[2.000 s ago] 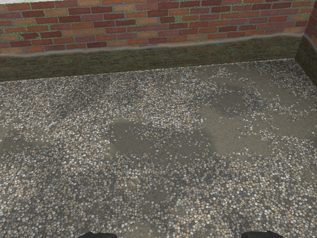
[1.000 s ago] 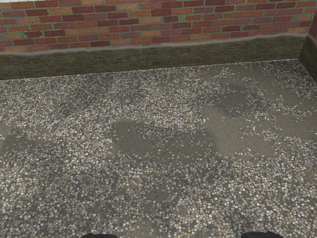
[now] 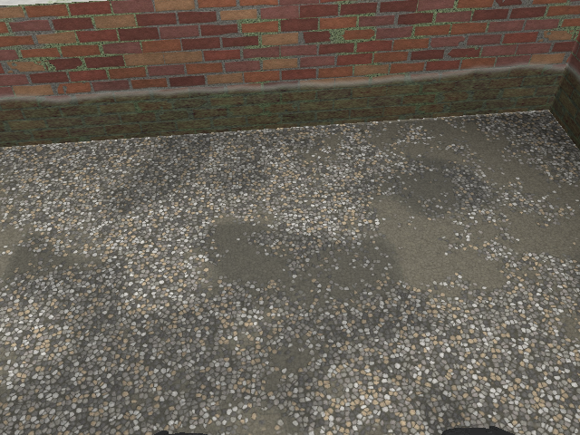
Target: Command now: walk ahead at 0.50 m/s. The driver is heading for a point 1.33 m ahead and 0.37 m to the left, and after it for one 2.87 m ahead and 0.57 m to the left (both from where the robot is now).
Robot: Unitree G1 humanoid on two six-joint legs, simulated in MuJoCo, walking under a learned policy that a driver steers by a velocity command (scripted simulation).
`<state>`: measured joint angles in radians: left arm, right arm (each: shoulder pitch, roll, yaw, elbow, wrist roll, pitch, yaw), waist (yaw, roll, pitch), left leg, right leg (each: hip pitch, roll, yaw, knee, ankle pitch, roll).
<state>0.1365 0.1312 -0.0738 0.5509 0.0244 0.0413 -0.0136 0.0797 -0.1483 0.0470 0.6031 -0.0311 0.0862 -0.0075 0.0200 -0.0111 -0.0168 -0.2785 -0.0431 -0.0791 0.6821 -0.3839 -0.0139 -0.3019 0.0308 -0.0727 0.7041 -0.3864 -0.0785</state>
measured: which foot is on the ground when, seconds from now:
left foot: down 0.00-1.00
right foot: down 0.00-1.00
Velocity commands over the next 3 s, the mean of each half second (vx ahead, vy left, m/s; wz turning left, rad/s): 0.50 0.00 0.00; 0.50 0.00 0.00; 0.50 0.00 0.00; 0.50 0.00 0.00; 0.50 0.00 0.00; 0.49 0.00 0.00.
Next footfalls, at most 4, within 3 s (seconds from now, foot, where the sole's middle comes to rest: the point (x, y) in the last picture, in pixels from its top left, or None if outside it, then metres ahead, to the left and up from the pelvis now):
none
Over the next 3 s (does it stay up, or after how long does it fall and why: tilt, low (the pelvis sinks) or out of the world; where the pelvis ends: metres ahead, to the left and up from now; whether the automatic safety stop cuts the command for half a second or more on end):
stays up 0.00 0.00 0.00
